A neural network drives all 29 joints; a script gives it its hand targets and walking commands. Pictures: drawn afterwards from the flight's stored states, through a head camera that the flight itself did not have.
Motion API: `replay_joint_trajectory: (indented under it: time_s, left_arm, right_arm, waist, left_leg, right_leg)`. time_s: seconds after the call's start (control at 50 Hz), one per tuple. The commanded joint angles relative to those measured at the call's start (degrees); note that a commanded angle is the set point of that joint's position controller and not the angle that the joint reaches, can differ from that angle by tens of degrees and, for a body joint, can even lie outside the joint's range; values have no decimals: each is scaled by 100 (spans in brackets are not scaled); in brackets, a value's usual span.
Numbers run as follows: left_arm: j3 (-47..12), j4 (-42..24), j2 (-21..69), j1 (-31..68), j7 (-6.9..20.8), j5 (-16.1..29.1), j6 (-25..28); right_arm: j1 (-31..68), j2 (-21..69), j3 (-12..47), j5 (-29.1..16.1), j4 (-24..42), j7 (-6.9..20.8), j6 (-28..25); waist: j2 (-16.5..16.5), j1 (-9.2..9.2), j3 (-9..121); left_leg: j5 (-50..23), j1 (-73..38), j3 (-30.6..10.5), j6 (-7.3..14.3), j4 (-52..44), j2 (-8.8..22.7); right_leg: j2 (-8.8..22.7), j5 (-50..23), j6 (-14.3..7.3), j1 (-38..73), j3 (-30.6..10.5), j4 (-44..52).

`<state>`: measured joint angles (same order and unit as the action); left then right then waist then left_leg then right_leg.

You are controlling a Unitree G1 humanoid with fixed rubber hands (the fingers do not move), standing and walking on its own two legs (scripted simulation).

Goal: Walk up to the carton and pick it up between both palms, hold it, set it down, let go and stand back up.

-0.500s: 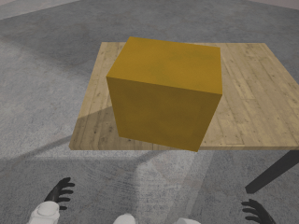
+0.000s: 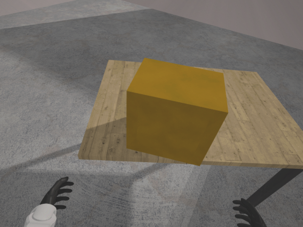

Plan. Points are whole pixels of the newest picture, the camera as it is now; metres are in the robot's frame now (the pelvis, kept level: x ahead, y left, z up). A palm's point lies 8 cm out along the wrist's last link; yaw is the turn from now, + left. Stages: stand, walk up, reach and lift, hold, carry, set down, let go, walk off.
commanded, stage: reach and lift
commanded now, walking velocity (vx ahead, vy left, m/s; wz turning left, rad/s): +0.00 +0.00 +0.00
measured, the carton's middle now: (172, 112) +0.50 -0.04 +0.03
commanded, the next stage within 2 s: none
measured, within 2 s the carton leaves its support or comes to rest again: neither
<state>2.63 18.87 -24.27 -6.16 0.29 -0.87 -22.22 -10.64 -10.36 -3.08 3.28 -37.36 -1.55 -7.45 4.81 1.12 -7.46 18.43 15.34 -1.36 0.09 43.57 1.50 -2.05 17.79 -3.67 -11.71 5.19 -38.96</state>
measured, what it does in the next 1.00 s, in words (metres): shifts its weight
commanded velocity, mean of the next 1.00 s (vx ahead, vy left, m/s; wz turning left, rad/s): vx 0.00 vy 0.00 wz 0.00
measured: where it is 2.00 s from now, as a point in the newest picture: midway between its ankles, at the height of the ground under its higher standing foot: outside the picture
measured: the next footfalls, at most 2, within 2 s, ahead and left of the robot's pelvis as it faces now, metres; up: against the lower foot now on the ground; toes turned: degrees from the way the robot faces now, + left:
none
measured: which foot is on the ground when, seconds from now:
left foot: down 0.00-1.00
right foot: down 0.00-1.00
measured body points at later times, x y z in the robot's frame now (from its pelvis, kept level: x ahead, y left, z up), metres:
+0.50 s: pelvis +0.01 +0.01 +0.01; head -0.02 +0.05 +0.46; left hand +0.23 +0.28 -0.02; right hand +0.21 -0.21 +0.00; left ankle +0.07 +0.11 -0.71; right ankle +0.05 -0.10 -0.71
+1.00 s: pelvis +0.06 +0.02 +0.02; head +0.07 +0.05 +0.47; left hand +0.29 +0.27 +0.03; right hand +0.25 -0.20 +0.02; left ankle +0.07 +0.11 -0.71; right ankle +0.05 -0.10 -0.71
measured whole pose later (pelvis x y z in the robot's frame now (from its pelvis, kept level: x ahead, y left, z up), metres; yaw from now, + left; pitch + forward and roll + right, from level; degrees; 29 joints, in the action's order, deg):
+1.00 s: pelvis +0.06 +0.02 +0.02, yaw +0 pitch -5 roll -4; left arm 2.6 10.7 -21.8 -11.7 5.2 12.8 7.5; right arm -17.0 -4.8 -3.1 -8.2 -16.5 -7.6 -14.2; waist 1.3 1.1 -6.3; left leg 18.6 11.2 -1.2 1.1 35.0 1.4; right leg -2.2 14.9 -1.1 -4.9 5.2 -25.0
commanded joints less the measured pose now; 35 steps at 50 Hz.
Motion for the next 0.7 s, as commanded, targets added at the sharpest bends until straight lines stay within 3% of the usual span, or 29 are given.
replay_joint_trajectory:
  time_s: [0.0,0.02,0.04,0.06,0.12,0.2,0.28,0.38,0.4,0.44,0.5,0.56,0.68]
  left_arm:
    - [56,-955,-236,364,-132,238,588]
    - [55,-716,-132,199,-150,117,710]
    - [25,-754,-56,130,-155,70,829]
    - [-88,-808,77,114,-170,90,937]
    - [-291,-742,135,522,-209,327,1099]
    - [-358,-503,52,804,-123,624,1400]
    - [-423,-291,-82,984,54,943,1607]
    - [-318,-435,-358,1000,128,1180,1916]
    - [-349,-609,-455,1119,148,1310,2009]
    - [-289,-653,-496,989,142,1385,2140]
    - [-246,-824,-709,937,169,1450,2281]
    - [-178,-811,-786,784,241,1510,2386]
    - [42,-1157,-957,68,412,1682,2799]
  right_arm:
    - [323,-1181,-1013,-356,1669,27,-125]
    - [310,-1350,-1024,-415,1478,97,-174]
    - [306,-1422,-1013,-493,1472,121,-247]
    - [304,-1454,-994,-537,1507,166,-293]
    - [896,-1415,-1118,-454,1635,266,-372]
    - [1157,-1257,-1049,-539,1941,173,-406]
    - [1222,-959,-975,-611,2226,11,-313]
    - [1036,-609,-847,-729,2571,-165,-222]
    - [908,-469,-826,-762,2740,-216,-192]
    - [767,-327,-703,-869,2896,-256,-183]
    - [566,-231,-588,-979,2971,-372,-109]
    - [429,-112,-447,-1106,3190,-465,-48]
    - [-281,83,-45,-1209,3715,-684,-234]
  waist:
    - [-2192,-244,703]
    - [-2527,-144,692]
    - [-2649,-99,752]
    - [-2556,-97,885]
    - [-1981,-126,819]
    - [-1183,-56,662]
    - [-763,-73,548]
    - [-661,-91,536]
    - [-741,-175,569]
    - [-816,-103,628]
    - [-1127,-168,664]
    - [-1023,-130,639]
    - [-767,-14,1003]
  left_leg:
    - [2133,1678,-75,200,-3133,608]
    - [2475,2617,-239,303,-3553,876]
    - [2384,2997,-223,364,-3715,950]
    - [2239,2997,-209,347,-3733,976]
    - [2593,2541,-225,231,-3735,899]
    - [2649,2256,-127,313,-3484,704]
    - [2298,1648,-39,265,-3168,457]
    - [1628,847,209,144,-2840,157]
    - [1524,696,237,131,-2761,95]
    - [1294,541,278,76,-2646,40]
    - [1289,579,284,63,-2750,71]
    - [777,110,322,-16,-2563,-50]
    - [-556,-537,264,-120,-2316,-123]
  right_leg:
    - [-321,-383,224,2097,-38,554]
    - [-528,-963,345,3158,28,162]
    - [-533,-1233,413,3709,-36,79]
    - [-539,-1320,421,3842,-58,100]
    - [-502,-838,291,3232,-32,417]
    - [-381,-253,334,2742,-192,700]
    - [-151,407,301,2019,-434,1114]
    - [94,890,232,1176,-598,1576]
    - [163,972,206,998,-656,1647]
    - [235,950,174,869,-728,1752]
    - [267,792,217,1095,-747,1752]
    - [408,947,175,690,-882,2027]
    - [460,-252,336,780,-855,2093]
